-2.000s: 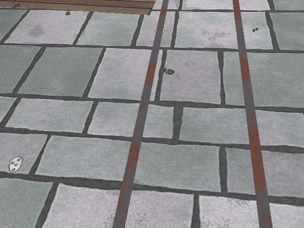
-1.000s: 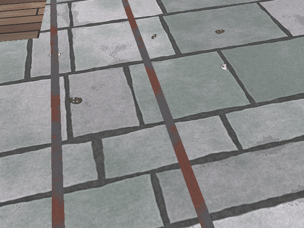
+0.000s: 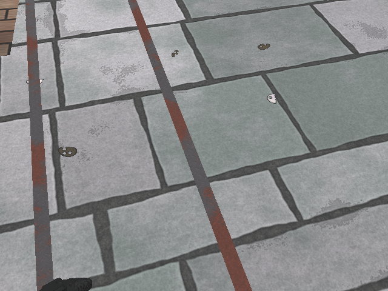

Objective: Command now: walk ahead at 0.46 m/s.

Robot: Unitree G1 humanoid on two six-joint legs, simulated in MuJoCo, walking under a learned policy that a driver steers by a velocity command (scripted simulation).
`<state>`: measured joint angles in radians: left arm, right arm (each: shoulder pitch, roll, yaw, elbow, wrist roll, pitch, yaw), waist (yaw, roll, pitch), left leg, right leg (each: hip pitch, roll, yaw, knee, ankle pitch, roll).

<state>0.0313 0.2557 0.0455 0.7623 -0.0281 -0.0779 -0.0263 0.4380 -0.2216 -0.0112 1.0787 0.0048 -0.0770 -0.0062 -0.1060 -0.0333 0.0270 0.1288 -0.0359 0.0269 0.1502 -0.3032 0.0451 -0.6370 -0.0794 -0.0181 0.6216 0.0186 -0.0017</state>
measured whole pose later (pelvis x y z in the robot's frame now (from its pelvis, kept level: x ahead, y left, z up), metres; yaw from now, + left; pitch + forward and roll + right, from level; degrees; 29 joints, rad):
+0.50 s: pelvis +0.29 -0.04 +0.00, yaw +9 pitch +0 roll -3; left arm 0.30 0.25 0.06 0.96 0.01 -0.11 0.00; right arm 0.16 -0.27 -0.06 0.87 0.02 -0.05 0.01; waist 0.05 0.03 0.02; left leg -0.70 0.12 -0.06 0.77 0.06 0.03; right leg 0.03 0.06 -0.19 0.19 -0.23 -0.04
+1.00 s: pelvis +0.53 +0.06 +0.01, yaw +19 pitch +2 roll +1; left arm 0.11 0.28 0.05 0.87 0.00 -0.05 0.02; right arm 0.19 -0.25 -0.05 0.82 -0.01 -0.04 0.00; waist -0.01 -0.05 0.06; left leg -0.19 -0.09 0.02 0.32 -0.16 0.09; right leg -0.59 -0.10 0.04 0.77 -0.14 0.06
